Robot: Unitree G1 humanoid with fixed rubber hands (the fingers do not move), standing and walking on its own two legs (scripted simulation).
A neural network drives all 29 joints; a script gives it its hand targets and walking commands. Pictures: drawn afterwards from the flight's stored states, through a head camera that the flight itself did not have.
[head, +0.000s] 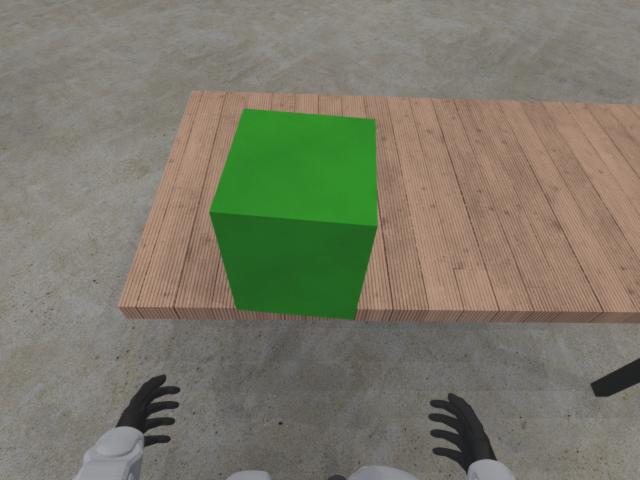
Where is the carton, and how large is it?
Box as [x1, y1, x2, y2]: [209, 109, 377, 319]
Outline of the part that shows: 243,109 209,211 236,309 353,319 377,226 374,119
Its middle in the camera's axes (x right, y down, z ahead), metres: -0.03 -0.03 +0.62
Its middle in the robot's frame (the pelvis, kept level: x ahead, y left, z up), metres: +0.48 +0.06 +0.00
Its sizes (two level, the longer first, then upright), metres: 0.210 0.200 0.250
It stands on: a table, 0.64 m high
